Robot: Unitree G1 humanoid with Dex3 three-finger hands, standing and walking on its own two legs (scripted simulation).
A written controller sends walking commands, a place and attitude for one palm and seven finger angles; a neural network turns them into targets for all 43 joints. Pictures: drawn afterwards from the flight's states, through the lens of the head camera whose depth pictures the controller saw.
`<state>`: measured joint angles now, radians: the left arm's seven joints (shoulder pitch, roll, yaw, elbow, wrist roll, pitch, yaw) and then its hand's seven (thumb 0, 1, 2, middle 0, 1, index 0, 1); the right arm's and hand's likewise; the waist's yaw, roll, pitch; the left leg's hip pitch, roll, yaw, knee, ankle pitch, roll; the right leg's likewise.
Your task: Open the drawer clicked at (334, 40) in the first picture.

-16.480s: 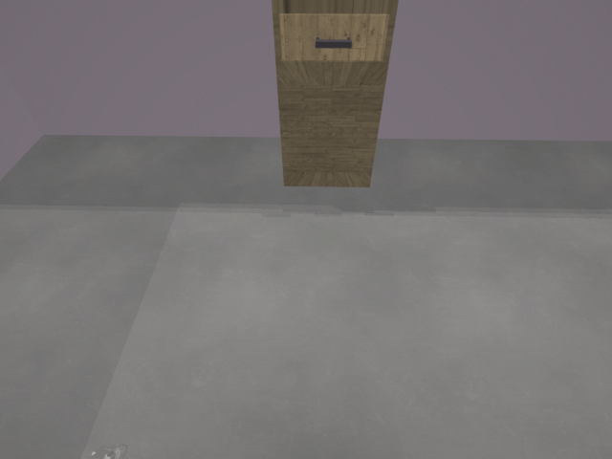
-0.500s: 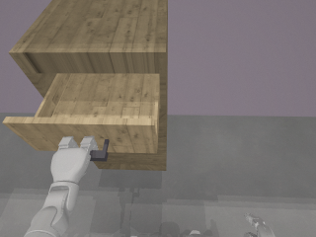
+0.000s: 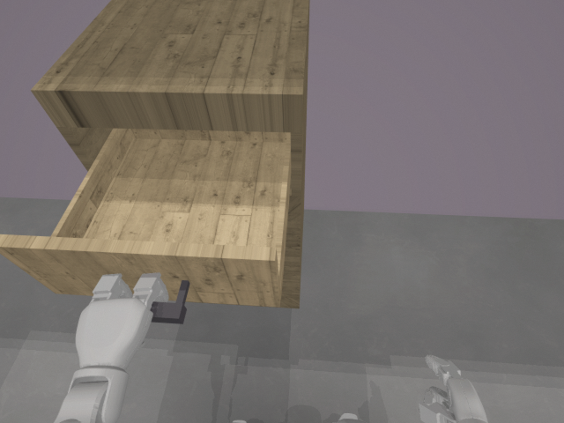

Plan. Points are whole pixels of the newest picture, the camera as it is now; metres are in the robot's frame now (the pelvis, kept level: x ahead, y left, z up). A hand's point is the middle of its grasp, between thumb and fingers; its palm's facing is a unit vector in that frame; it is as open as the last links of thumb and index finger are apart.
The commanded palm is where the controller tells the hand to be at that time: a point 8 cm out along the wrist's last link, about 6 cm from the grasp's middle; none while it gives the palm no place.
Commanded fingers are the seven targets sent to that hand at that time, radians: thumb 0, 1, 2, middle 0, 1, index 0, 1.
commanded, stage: pull the drawer open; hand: left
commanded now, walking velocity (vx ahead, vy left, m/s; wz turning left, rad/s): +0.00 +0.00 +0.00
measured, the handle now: (142, 297) +0.28 +0.24 +0.00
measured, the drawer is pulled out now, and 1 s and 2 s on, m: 0.25 0.30 0.30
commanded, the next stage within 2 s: open the thumb to release the handle in 0.80 s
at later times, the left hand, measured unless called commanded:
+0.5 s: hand (122, 374) +0.18 +0.24 -0.02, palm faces -0.03 -0.07 -1.00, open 5.6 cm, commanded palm +0.15 +0.25 +0.03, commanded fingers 0.00 0.90 0.90 -0.40 -1.35 -0.40 -1.35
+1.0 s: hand (119, 375) +0.18 +0.24 -0.02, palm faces -0.03 -0.06 -1.00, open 5.7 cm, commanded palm +0.16 +0.24 +0.03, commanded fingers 0.00 0.48 0.72 -0.37 -1.30 -0.37 -1.30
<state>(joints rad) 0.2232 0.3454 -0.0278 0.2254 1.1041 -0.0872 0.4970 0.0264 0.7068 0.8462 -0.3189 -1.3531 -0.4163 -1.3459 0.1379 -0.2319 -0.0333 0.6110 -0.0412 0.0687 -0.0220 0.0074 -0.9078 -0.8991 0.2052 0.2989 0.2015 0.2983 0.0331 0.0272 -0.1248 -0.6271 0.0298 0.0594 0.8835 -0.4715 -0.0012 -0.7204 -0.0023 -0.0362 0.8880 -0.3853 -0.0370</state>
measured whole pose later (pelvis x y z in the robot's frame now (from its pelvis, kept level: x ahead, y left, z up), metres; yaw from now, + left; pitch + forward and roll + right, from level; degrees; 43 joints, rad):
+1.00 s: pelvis +0.02 +0.00 -0.02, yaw -1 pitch +16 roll +1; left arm 0.59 0.37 0.03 -0.07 1.09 -0.15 0.57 0.01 0.69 0.78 -0.34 -1.35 -0.41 -1.34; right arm 0.14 -0.24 -0.04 0.54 -0.08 0.07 0.02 0.01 -0.91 -0.90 0.20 0.30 0.20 0.30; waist 0.05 0.03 -0.15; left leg -0.72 0.04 0.07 0.99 -0.55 0.00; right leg -0.82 0.00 -0.02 1.01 -0.46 -0.04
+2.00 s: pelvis -0.01 -0.01 +0.00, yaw +1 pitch +11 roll +1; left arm 0.43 0.38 0.01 0.03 1.04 -0.10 0.47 0.00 -0.49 0.31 -0.34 -1.21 -0.35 -1.21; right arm 0.16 -0.23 -0.02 0.57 -0.05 0.04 -0.02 0.01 -0.91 -0.90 0.21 0.30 0.20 0.30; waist 0.04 0.05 -0.12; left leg -0.64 0.03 0.04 0.92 -0.48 -0.02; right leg -0.73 0.00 -0.05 0.92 -0.40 -0.05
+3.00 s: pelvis +0.03 +0.01 +0.04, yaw +0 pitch +3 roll +0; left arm 0.59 0.48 0.04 -0.49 0.89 -0.01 0.16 0.00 -0.49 0.30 -0.32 -1.20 -0.32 -1.20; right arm 0.17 -0.26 0.01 0.50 -0.01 0.07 0.03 0.01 -0.91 -0.90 0.20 0.30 0.20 0.30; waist 0.11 0.11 -0.07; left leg -0.24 0.02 0.05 0.57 -0.38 0.00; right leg -0.33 0.01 -0.04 0.57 -0.30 -0.02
